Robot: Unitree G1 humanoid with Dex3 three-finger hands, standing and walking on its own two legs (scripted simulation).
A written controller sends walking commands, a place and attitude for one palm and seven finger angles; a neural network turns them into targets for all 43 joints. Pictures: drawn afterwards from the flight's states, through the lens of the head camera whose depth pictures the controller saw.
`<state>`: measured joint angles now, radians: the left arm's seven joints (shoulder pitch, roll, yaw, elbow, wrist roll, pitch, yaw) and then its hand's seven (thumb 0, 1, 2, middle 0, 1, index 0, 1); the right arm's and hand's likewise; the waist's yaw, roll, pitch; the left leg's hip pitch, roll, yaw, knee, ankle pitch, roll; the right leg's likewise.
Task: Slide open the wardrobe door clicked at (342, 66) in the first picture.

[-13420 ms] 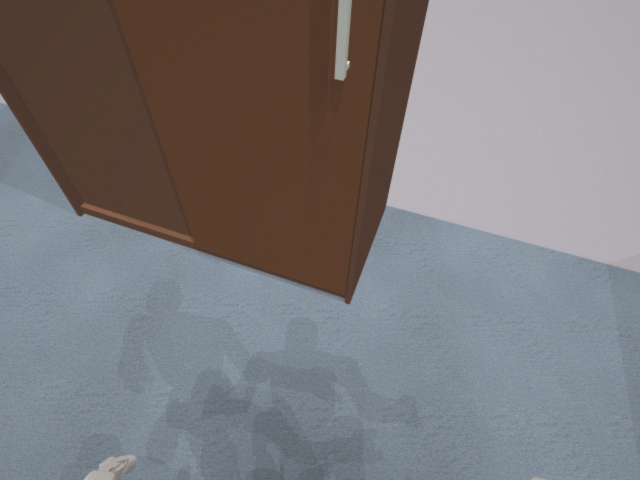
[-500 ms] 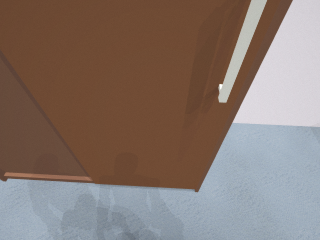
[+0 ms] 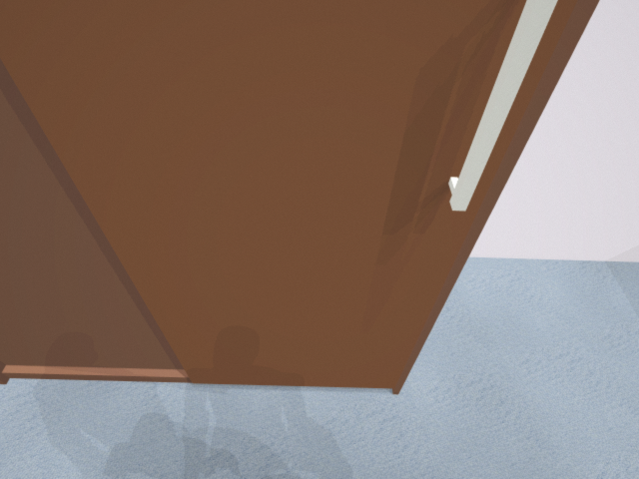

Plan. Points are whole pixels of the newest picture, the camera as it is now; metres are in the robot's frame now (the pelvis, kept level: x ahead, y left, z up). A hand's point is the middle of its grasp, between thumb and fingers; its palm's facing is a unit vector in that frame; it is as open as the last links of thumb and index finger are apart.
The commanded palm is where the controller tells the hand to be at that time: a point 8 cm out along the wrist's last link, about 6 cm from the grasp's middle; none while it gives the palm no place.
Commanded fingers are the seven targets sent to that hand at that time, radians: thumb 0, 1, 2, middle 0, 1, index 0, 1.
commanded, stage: come to a stop and stand still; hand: right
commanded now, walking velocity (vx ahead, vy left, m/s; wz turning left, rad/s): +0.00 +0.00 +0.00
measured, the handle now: (490, 107) +0.48 -0.16 +0.24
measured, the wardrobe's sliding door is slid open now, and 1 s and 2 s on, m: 0.00 0.00 0.00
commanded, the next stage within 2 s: look again from close up in 0.12 s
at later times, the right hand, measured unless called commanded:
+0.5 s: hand out of the picture +0.00 -0.22 -0.18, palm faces -0.01 +0.98 -0.22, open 7.4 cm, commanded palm none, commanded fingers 0.00 -0.90 -0.90 0.20 0.30 0.20 0.30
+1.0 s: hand out of the picture +0.00 -0.23 -0.18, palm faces -0.05 +0.98 -0.19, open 7.4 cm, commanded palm none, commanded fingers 0.00 -0.90 -0.90 0.20 0.30 0.20 0.30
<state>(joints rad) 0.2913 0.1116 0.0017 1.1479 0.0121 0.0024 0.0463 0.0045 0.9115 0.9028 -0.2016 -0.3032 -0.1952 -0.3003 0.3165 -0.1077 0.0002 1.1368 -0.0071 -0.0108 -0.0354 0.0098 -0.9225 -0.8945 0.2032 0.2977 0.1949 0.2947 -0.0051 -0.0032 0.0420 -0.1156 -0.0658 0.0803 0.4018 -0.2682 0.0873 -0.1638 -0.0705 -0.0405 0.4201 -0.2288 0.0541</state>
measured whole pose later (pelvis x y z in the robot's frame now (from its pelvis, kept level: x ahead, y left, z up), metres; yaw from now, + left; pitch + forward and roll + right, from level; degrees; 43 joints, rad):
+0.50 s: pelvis -0.01 -0.04 +0.00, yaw +3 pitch -2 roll +0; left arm 0.31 0.16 0.01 1.05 0.01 -0.02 0.04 0.01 0.94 0.90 -0.20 -0.30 -0.19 -0.30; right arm 0.31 -0.14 0.00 1.09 -0.02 -0.02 -0.05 0.01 -0.91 -0.89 0.20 0.30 0.20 0.29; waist 0.01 -0.03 -0.01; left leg -0.18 -0.03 0.02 0.50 -0.29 0.03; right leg -0.20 0.01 -0.06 0.51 -0.29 -0.03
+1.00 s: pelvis +0.00 -0.06 +0.00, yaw +3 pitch +0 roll +0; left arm 0.30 0.16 -0.01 1.10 0.01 -0.03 0.03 0.00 0.90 0.90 -0.20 -0.30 -0.20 -0.30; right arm 0.29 -0.14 0.02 1.10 -0.01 -0.01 -0.04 0.01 -0.91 -0.89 0.20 0.30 0.19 0.29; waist 0.00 0.00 0.04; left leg -0.19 0.01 -0.01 0.48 -0.28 0.00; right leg -0.17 0.05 -0.09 0.43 -0.26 -0.06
